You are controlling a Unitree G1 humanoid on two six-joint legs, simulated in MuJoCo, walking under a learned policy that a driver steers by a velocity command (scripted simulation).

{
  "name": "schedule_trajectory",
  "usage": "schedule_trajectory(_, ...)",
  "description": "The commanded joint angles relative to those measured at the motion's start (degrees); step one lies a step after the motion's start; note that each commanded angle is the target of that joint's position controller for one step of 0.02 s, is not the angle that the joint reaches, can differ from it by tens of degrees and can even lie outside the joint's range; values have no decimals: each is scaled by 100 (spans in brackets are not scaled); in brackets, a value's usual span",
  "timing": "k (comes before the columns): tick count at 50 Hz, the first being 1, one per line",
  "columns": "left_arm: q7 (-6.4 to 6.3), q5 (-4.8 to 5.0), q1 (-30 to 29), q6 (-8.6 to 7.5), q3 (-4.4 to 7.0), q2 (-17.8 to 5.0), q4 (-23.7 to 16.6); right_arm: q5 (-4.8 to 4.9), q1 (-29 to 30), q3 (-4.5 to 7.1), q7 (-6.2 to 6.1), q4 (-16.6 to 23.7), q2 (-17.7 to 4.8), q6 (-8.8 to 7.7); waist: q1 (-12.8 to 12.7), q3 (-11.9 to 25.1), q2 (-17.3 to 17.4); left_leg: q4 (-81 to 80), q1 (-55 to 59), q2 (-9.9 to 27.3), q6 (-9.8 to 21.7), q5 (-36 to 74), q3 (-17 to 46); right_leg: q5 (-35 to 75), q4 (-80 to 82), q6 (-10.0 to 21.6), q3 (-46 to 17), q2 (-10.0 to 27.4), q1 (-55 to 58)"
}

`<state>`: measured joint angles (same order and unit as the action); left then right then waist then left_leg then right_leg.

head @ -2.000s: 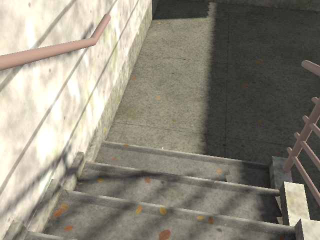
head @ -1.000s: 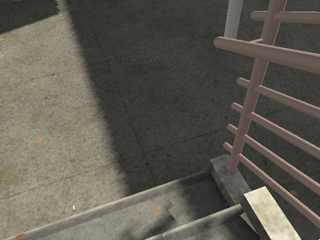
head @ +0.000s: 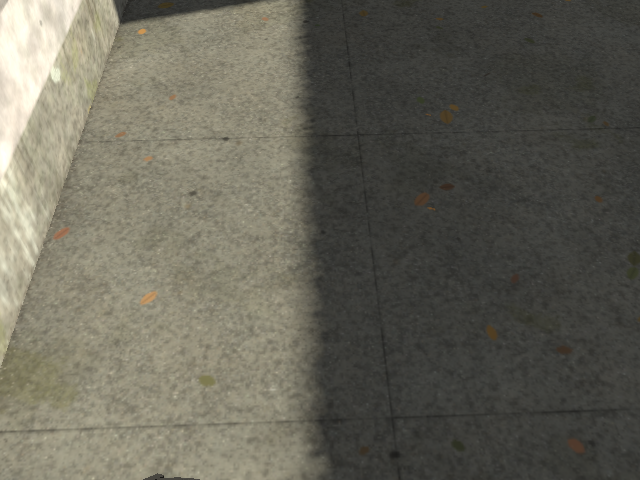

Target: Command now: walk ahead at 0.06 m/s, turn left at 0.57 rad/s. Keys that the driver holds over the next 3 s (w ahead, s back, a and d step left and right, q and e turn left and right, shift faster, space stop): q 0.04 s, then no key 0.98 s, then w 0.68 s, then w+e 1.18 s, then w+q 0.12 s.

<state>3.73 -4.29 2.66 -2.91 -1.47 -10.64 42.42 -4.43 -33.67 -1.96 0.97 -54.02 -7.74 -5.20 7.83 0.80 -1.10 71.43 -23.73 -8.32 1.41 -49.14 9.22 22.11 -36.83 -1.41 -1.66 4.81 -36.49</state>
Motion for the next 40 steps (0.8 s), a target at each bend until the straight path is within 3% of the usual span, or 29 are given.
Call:
schedule_trajectory(1,-52,222,923,50,469,-1136,57,252,361,206,-3,423,-1303,-96,-820,-816,140,-1207,-1968,686,641,1945,1758,55,2064,277,470,-194,3467)
schedule_trajectory(2,-185,252,1779,39,691,-1528,119,190,623,171,121,493,-1436,-45,-1311,-305,391,-130,-1558,697,449,3038,1829,-497,2298,778,555,34,4113)
schedule_trajectory(3,-213,90,2281,-69,740,-1711,117,198,-810,20,304,339,-323,-96,-634,1962,-948,2598,-2181,155,-124,2056,362,4176,-314,2220,-152,1255,6361)
schedule_trajectory(4,48,-18,2120,-114,741,-1732,-141,296,-1390,13,323,469,-360,-14,-676,2953,-1614,5594,-3875,-234,-365,-678,-269,4996,-385,3312,-1700,2558,7116)
schedule_trajectory(5,151,-187,2590,-102,623,-1428,44,364,-229,194,269,903,-906,224,-1162,2190,-713,6251,-4814,-63,-447,-22,-328,3726,230,2791,-1992,2465,6334)
schedule_trajectory(6,207,89,1862,-141,550,-1413,-47,278,431,185,159,1286,-864,346,-819,1648,-526,6090,-4953,238,-586,642,-356,668,805,2447,-2090,2330,5146)
schedule_trajectory(7,154,229,1544,-220,433,-1062,-123,208,808,131,11,1389,-739,372,-723,864,-61,5364,-4771,548,-655,1261,-379,-1097,1354,2122,-1662,1998,3787)
schedule_trajectory(9,-10,76,1653,-341,396,-859,215,214,-338,-78,83,1067,-208,453,-65,-182,-221,4930,-3143,980,-556,2093,-496,-1332,2089,1987,-853,1562,1197)
schedule_trajectory(10,-61,37,1921,-378,406,-862,498,257,-608,-123,152,978,-121,500,-6,-318,-206,5019,-3010,941,-489,1819,-703,-1901,2224,1882,-671,1378,918)
schedule_trajectory(11,-116,59,1980,-394,396,-846,521,248,-528,-135,198,1010,-137,550,-127,-313,-92,5025,-3092,914,-484,1920,-790,-2552,2277,1748,-645,1316,931)
schedule_trajectory(12,-217,15,1955,-392,292,-529,590,196,-211,-142,188,1083,-211,567,-325,-294,78,4594,-3829,1133,-448,3192,-351,-3034,2027,1542,-765,1198,1387)
schedule_trajectory(13,-326,39,2110,-436,262,-472,656,70,-93,-145,176,1096,-280,614,-546,-120,22,4074,-4244,1068,-424,3729,-367,-3485,1856,1425,-622,1001,1770)
schedule_trajectory(14,-349,-75,2368,-470,231,-487,842,78,257,-95,163,1246,-372,610,-717,-39,-121,4190,-4685,1135,-355,3958,-326,-3556,1836,1404,-932,1181,2177)
schedule_trajectory(16,-305,-159,2730,-455,206,-555,1138,141,694,-77,151,1389,-461,537,-912,-120,-60,3984,-5629,1270,-280,4208,-52,-4023,1797,1468,-1254,1391,2740)
schedule_trajectory(18,-253,-220,2944,-433,125,-346,1402,140,787,-100,121,1424,-396,532,-927,-173,-87,3844,-5965,1398,-197,4334,-8,-4125,1964,1702,-1399,1546,2877)
schedule_trajectory(22,-295,-100,2728,-473,8,-150,1497,111,437,-44,212,1100,-313,548,-797,-123,117,2298,-4866,1719,-359,5115,-440,-4556,2218,1550,-706,1068,1814)
schedule_trajectory(25,-314,120,2194,-530,39,-326,1349,230,485,-5,326,996,-344,524,-738,-123,83,347,-2628,1874,-561,4711,-895,-5408,2607,954,-193,826,778)
schedule_trajectory(27,-315,262,2244,-510,129,-525,1337,234,772,51,328,1104,-386,499,-928,-178,-95,-830,-1877,1584,-694,3834,-1072,-5888,2667,967,-228,931,988)
schedule_trajectory(30,-481,354,2391,-341,349,-638,1180,162,1406,210,133,1401,-684,450,-1380,-201,-338,-2832,-2062,1099,-441,2816,-1142,-6264,2564,1480,-932,1603,2458)
schedule_trajectory(31,-606,361,2567,-252,421,-626,1195,194,1510,193,18,1428,-680,461,-1522,-166,-535,-3477,-1986,1010,-287,3206,-1137,-6293,2519,1596,-1155,1777,2756)
schedule_trajectory(32,-618,401,2259,-194,396,-490,1082,350,1400,225,-34,1402,-710,437,-1352,-97,-526,-4258,-1471,1053,-94,3356,-982,-6533,2339,1491,-1198,1825,2667)
schedule_trajectory(33,-600,442,2161,-193,358,-328,1059,455,1355,285,-25,1332,-735,386,-1243,106,-480,-4770,-522,890,54,3828,-1155,-6518,2140,1287,-978,1602,2370)
schedule_trajectory(34,-512,365,2243,-265,263,-26,1125,509,815,373,-6,1194,-726,297,-929,527,-296,-4557,1293,1003,224,4155,-959,-6101,1740,915,-569,1273,1356)
schedule_trajectory(35,-369,459,1979,-357,8,622,970,470,-467,404,23,786,-547,224,-217,966,509,-4764,3667,1897,508,4315,98,-5780,484,317,163,725,-390)
schedule_trajectory(36,-313,685,1722,-375,136,527,581,189,-1353,508,160,430,-1040,52,68,54,1427,-5295,3619,2939,1041,2643,2084,-5602,-409,56,521,-311,-2237)
schedule_trajectory(37,-383,552,1178,-292,399,-132,576,-16,-1622,639,166,362,-1157,-51,441,-343,666,-5396,3426,2734,1228,1813,2626,-5255,-1200,69,-324,-638,-2869)
schedule_trajectory(38,-472,491,1278,-273,440,-118,614,29,-1346,707,163,358,-1199,-45,279,-517,848,-5540,3116,2757,1124,1582,2214,-4840,-1843,207,-675,-785,-3244)
schedule_trajectory(39,-495,429,1668,-265,476,-107,866,212,-973,653,217,290,-961,-24,-40,-665,884,-5577,2426,2597,940,1408,1838,-4410,-2484,295,-758,-724,-3273)
schedule_trajectory(40,-475,257,2074,-237,470,-25,1128,327,-587,600,290,303,-861,-26,-346,-758,796,-5699,1556,2479,849,1486,1566,-4168,-3237,336,-614,-657,-2990)
